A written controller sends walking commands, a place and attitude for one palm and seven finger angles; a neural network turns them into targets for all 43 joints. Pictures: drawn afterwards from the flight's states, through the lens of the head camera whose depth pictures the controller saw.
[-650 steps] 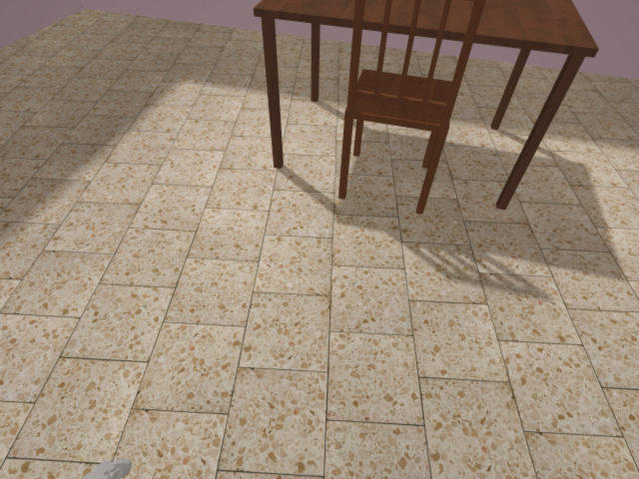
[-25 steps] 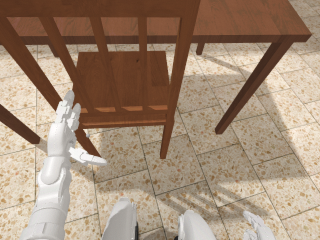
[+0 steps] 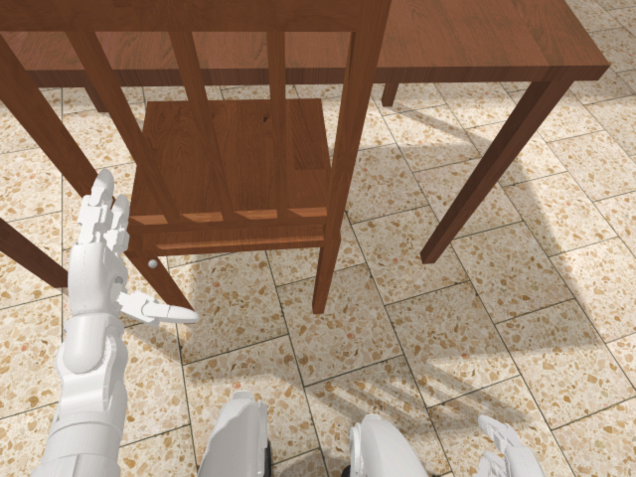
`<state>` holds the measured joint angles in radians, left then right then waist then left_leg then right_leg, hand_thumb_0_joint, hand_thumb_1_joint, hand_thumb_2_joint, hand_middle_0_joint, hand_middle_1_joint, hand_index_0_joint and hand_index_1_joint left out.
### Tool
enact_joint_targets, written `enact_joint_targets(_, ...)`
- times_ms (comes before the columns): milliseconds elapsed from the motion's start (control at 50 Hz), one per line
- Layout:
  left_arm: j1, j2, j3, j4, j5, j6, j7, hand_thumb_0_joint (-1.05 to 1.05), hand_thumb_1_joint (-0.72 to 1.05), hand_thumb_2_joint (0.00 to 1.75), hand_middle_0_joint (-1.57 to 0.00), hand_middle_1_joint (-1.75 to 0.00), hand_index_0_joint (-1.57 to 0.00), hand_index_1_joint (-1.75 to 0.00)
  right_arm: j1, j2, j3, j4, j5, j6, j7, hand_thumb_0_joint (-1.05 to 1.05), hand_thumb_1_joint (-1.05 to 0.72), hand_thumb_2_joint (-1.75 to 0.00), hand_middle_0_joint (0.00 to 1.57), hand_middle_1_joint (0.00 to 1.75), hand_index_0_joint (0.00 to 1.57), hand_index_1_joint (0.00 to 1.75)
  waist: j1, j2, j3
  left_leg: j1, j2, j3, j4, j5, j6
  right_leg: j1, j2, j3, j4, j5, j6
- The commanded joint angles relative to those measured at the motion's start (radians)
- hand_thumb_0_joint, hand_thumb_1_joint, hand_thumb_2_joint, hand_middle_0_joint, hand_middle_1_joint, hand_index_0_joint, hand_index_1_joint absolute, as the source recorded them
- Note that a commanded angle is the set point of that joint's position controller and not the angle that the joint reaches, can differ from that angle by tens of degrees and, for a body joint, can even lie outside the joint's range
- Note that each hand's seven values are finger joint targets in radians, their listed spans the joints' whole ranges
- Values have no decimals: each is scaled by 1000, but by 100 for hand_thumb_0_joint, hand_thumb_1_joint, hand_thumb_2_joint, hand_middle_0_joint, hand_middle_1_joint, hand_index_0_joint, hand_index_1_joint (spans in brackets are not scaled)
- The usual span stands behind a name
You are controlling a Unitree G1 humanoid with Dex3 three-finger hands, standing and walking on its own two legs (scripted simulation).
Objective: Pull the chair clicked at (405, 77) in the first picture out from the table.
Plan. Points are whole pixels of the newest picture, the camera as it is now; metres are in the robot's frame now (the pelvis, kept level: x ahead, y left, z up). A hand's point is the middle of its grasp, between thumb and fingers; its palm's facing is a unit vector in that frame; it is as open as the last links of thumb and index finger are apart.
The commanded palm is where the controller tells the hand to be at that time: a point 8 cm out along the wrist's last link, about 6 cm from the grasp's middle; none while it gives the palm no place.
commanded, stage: aim the fingers beside a spindle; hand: left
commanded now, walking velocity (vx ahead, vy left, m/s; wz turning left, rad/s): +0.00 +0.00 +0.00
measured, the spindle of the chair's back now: (210, 147) +0.51 +0.15 +0.06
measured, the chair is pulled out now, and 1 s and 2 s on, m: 0.00 0.00 0.00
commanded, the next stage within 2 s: push the fingers through the gap in 0.38 s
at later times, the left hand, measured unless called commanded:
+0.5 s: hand (149, 251) +0.37 +0.21 +0.03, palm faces +0.13 -0.99 -0.06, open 16.9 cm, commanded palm +0.34 +0.25 +0.02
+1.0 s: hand (163, 225) +0.42 +0.21 +0.02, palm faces +0.12 -0.99 -0.02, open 16.9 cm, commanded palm +0.39 +0.26 +0.02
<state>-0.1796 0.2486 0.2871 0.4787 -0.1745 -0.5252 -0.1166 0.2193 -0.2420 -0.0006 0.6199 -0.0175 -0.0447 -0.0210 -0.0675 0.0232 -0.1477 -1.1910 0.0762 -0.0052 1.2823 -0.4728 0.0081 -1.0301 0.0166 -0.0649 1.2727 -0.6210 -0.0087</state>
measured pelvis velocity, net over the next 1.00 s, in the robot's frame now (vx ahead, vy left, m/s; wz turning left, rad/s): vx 0.00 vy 0.00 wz -0.01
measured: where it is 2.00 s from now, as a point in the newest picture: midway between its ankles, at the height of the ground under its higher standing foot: outside the picture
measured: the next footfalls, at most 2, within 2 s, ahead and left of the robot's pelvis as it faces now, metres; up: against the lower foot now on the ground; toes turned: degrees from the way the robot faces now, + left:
none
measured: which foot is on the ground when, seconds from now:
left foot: down 0.00-1.00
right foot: down 0.00-1.00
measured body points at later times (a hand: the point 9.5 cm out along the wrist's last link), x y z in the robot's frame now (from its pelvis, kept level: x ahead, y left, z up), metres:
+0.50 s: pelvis +0.00 +0.00 +0.00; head +0.10 +0.01 +0.44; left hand +0.36 +0.27 +0.03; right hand +0.12 -0.25 -0.11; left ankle +0.07 +0.12 -0.62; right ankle -0.01 -0.12 -0.62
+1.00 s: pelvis +0.00 +0.00 +0.00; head +0.13 +0.02 +0.43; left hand +0.40 +0.26 +0.02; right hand +0.09 -0.26 -0.12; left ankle +0.07 +0.12 -0.62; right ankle -0.01 -0.12 -0.62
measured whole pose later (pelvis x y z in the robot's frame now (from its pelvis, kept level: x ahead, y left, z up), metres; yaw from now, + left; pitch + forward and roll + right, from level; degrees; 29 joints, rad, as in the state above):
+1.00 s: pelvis +0.00 +0.00 +0.00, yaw -1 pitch +24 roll -3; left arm -0.43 0.32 0.35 0.74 -0.17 -0.46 -0.16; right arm 0.25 -0.25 0.01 0.65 -0.01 -0.01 -0.02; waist -0.09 0.04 -0.16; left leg -1.24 0.08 0.00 1.29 -0.47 0.01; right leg -1.09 0.02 -0.06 1.28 -0.62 -0.01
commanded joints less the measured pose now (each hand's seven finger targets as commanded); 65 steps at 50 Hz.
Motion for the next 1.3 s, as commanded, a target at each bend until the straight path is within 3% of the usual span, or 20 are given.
enact_joint_targets(0, -223, 203, 47, -124, -11, -49, -3, 0, -50, 30, -6, -8, -6, -8, 51, -155, -52, -91, 6, -32, -8, 0, -90, -90, 20, 30, 20, 30, -8, 69, -384, 446, -37, -44, -152, 233, 8, 34, 24, 16, -198, 284, -15)
enact_joint_targets(40, -246, 128, -26, 3, -24, 3, -46, 0, -50, 30, -6, -8, -6, -8, 52, -165, -51, -84, 18, -26, -8, 0, -90, -90, 20, 30, 20, 30, -36, 0, -279, 359, -41, -43, -155, 117, 13, -1, 23, 16, -226, 203, -11)
enact_joint_targets(100, -216, 80, -60, 55, -50, 42, -98, 0, -50, 30, -6, -8, -6, -8, 46, -176, -54, -107, 34, -27, -9, 0, -90, -90, 20, 30, 20, 30, -20, -24, -285, 335, -51, -36, -155, 84, 20, 15, 16, 24, -241, 176, -13)
enact_joint_targets(160, -319, 149, -19, -70, -47, 7, -82, 0, -50, 30, -6, -8, -6, -8, 51, -174, -62, -112, 27, -29, -13, 0, -90, -90, 20, 30, 20, 30, -6, 26, -368, 391, -46, -42, -141, 141, 19, 6, 15, 27, -215, 211, -17)
enact_joint_targets(220, -389, 244, 49, -286, -30, -72, -14, 0, -50, 30, -6, -8, -6, -8, 54, -162, -62, -117, 10, -40, -13, 0, -90, -90, 20, 30, 20, 30, 22, 154, -506, 556, -38, -62, -155, 274, 6, 17, 17, 20, -186, 278, -26)
enact_joint_targets(280, -338, 331, 134, -314, 0, -103, 60, 0, -50, 30, -6, -8, -6, -8, 62, -159, -57, -105, -4, -37, -10, 0, -90, -90, 20, 30, 20, 30, 34, 149, -523, 578, -31, -72, -154, 337, 1, 41, 24, 14, -169, 315, -26)
enact_joint_targets(380, -210, 133, -9, -12, 6, -10, 20, 0, -50, 30, -6, -8, -6, -8, 61, -157, -49, -97, 8, -17, 2, 0, -90, -90, 20, 30, 20, 30, -21, 24, -319, 401, -42, -45, -160, 171, 10, 11, 26, 10, -214, 239, -15)
enact_joint_targets(440, -223, 87, -55, 85, -22, 44, -50, 0, -50, 30, -6, -8, -6, -8, 53, -173, -49, -104, 27, -6, 0, 0, -90, -90, 20, 30, 20, 30, -27, -47, -267, 312, -51, -31, -155, 89, 18, 25, 19, 24, -241, 191, -10)
enact_joint_targets(480, -261, 95, -58, 24, -41, 32, -75, 0, -50, 30, -6, -8, -6, -8, 53, -173, -53, -119, 32, -10, -4, 0, -90, -90, 20, 30, 20, 30, -23, -29, -304, 338, -50, -32, -148, 116, 23, 29, 18, 29, -235, 210, -14)
enact_joint_targets(520, -361, 210, 31, -102, -43, -13, -63, 0, -50, 30, -6, -8, -6, -8, 62, -173, -62, -109, 23, -17, -12, 0, -90, -90, 20, 30, 20, 30, -1, 42, -412, 407, -46, -36, -138, 191, 19, 47, 17, 37, -215, 265, -18)
enact_joint_targets(540, -400, 224, 40, -148, -39, -40, -50, 0, -50, 30, -6, -8, -6, -8, 63, -166, -59, -107, 18, -21, -13, 0, -90, -90, 20, 30, 20, 30, -1, 73, -445, 444, -45, -40, -137, 221, 17, 41, 19, 34, -205, 279, -18)
enact_joint_targets(600, -492, 315, 115, -192, -10, -112, 7, 0, -50, 30, -6, -8, -6, -8, 72, -160, -56, -75, -2, -30, -18, 0, -90, -90, 20, 30, 20, 30, -2, 125, -473, 482, -37, -53, -113, 271, 10, 0, 24, 32, -169, 292, -20)
enact_joint_targets(680, -495, 280, 86, -39, 18, -107, 12, 0, -50, 30, -6, -8, -6, -8, 78, -162, -51, -55, -6, -27, -13, 0, -90, -90, 20, 30, 20, 30, -27, 108, -425, 424, -39, -52, -99, 213, 10, -34, 25, 27, -163, 246, -19)
enact_joint_targets(760, -475, 224, 27, 103, 8, -6, -48, 0, -50, 30, -6, -8, -6, -8, 92, -178, -52, -62, 5, -5, -9, 0, -90, -90, 20, 30, 20, 30, -33, 84, -411, 399, -42, -42, -113, 177, 12, -18, 23, 30, -195, 241, -17)
enact_joint_targets(840, -481, 260, 66, 89, -24, 39, -76, 0, -50, 30, -6, -8, -6, -8, 103, -182, -57, -76, 17, 9, -12, 0, -90, -90, 20, 30, 20, 30, -16, 52, -460, 401, -42, -38, -117, 229, 17, 40, 22, 34, -200, 301, -15)
enact_joint_targets(920, -541, 340, 146, 33, -22, -13, -42, 0, -50, 30, -6, -8, -6, -8, 112, -172, -55, -64, 9, 7, -13, 0, -90, -90, 20, 30, 20, 30, -8, 64, -484, 404, -41, -35, -104, 283, 18, 58, 26, 41, -181, 352, -13)
enact_joint_targets(1020, -604, 309, 109, 63, 17, -64, -11, 0, -50, 30, -6, -8, -6, -8, 128, -167, -54, -41, -5, 9, -2, 0, -90, -90, 20, 30, 20, 30, -36, 103, -457, 445, -34, -45, -100, 297, 12, -11, 29, 28, -168, 335, -14)
enact_joint_targets(1180, -673, 300, 90, 190, 6, -10, -67, 0, -50, 30, -6, -8, -6, -8, 153, -182, -58, -32, 2, 27, -5, 0, -90, -90, 20, 30, 20, 30, -53, 84, -429, 420, -35, -50, -100, 254, 17, -36, 25, 26, -184, 297, -15)
enact_joint_targets(1220, -696, 334, 120, 172, 10, -21, -59, 0, -50, 30, -6, -8, -6, -8, 155, -183, -59, -33, -1, 29, -5, 0, -90, -90, 20, 30, 20, 30, -38, 105, -467, 458, -33, -57, -104, 282, 12, -38, 24, 22, -178, 301, -18)
enact_joint_targets(1280, -757, 319, 104, 135, 17, -47, -34, 0, -50, 30, -6, -8, -6, -8, 160, -177, -58, -32, -7, 28, -2, 0, -90, -90, 20, 30, 20, 30, -47, 125, -496, 497, -30, -67, -101, 308, 12, -57, 26, 18, -169, 304, -19)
